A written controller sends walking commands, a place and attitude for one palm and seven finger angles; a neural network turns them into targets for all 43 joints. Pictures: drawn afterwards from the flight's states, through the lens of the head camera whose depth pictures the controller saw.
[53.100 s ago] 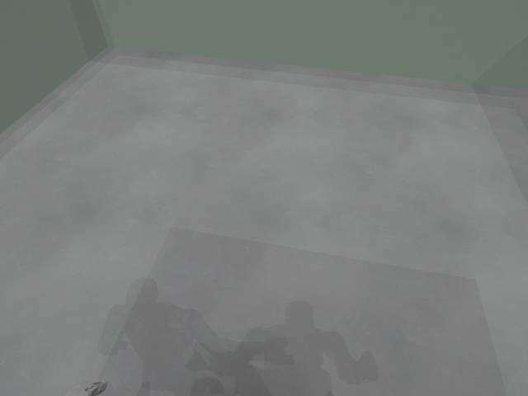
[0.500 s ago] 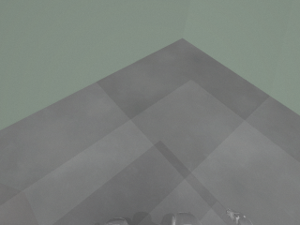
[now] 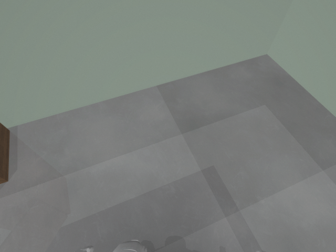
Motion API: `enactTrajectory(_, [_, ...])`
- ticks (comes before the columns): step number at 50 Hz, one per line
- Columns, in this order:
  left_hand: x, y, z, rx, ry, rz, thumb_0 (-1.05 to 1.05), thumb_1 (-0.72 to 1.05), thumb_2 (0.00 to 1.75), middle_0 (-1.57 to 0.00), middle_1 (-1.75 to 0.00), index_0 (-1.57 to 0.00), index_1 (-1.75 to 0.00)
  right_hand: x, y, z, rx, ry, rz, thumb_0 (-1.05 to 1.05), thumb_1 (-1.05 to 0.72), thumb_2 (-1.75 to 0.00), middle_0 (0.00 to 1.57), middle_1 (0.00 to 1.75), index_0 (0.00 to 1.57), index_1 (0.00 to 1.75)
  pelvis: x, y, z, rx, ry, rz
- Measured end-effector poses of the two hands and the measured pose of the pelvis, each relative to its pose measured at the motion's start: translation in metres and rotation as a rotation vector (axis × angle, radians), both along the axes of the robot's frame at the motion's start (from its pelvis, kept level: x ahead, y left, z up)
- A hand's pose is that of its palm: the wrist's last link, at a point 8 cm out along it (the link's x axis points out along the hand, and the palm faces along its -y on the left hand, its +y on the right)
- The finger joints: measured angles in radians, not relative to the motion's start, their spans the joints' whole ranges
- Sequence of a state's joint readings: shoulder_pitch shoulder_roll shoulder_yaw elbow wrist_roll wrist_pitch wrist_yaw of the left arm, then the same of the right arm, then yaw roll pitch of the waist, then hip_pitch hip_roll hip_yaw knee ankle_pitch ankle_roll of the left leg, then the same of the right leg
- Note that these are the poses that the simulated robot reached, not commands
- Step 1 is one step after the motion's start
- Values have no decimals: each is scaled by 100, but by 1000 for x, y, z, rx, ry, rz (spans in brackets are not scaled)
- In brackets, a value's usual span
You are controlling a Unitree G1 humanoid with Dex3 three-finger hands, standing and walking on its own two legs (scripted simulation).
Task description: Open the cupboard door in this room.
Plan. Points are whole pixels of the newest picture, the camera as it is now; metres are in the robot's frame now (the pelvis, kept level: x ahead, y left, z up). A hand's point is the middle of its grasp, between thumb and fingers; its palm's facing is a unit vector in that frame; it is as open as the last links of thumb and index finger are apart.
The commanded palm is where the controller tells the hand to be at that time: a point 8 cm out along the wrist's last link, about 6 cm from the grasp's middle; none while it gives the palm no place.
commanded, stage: turn to face it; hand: left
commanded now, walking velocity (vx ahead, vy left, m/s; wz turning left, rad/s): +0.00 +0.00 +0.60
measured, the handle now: out of the picture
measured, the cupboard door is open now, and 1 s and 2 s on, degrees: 45 45 45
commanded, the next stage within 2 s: take the last steps up to it in 1.88 s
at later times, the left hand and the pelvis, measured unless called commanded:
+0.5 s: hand out of the picture +0.05 +0.18 -0.15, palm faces +0.30 -0.90 -0.31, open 7.3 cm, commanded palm none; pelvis +0.02 -0.04 +0.00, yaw +18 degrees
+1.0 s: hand out of the picture -0.04 +0.19 -0.17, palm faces +0.60 -0.76 -0.26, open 7.3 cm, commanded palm none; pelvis +0.02 -0.04 +0.00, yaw +35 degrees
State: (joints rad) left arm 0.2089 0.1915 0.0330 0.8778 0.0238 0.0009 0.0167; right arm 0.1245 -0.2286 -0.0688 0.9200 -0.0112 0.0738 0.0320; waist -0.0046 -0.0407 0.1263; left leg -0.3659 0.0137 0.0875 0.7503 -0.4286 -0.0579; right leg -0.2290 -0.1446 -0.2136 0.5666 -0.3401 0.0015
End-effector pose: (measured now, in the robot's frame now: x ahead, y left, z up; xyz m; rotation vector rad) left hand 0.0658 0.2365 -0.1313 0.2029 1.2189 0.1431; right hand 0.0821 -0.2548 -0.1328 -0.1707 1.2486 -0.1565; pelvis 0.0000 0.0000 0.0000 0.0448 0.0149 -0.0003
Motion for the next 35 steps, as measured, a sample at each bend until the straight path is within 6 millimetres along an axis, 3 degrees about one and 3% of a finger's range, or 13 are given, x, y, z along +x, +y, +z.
enactTrajectory(5, [-31,25,-24,-7,63,104,0,90,90,-21,-30,-21,-30,40,15,0,-41,-82,105,1,-91,-89,20,30,20,30,2,10,-15,-19,1,64])
enactTrajectory(8, [-37,34,-20,10,76,149,0,91,90,-20,-30,-20,-30,48,19,6,-55,-91,142,0,-91,-89,20,30,20,30,3,8,-10,-29,3,98])
enactTrajectory(13, [-29,35,-2,33,16,193,1,91,90,-20,-29,-20,-30,52,17,7,-44,-61,189,0,-91,-89,20,30,20,30,6,-2,-3,-39,3,148])
enactTrajectory(19, [-18,17,10,83,-71,227,0,91,90,-20,-29,-20,-30,62,-3,-13,-4,-28,223,0,-91,-89,20,30,21,30,13,-28,-10,-25,3,222])
enactTrajectory(25, [-39,-13,21,91,-67,299,0,91,90,-20,-29,-20,-30,85,-15,-14,13,4,284,1,-91,-89,20,30,20,30,17,-43,-3,-6,-13,313])
enactTrajectory(30, [-63,-36,17,44,-24,374,0,91,90,-20,-30,-20,-30,108,-5,-3,20,2,359,1,-91,-89,20,30,20,30,22,-49,5,9,-7,385])
enactTrajectory(35, [-98,-45,2,-3,12,473,0,90,90,-20,-30,-21,-30,137,25,3,10,-25,470,1,-91,-89,20,30,20,30,21,-46,2,0,-7,455])
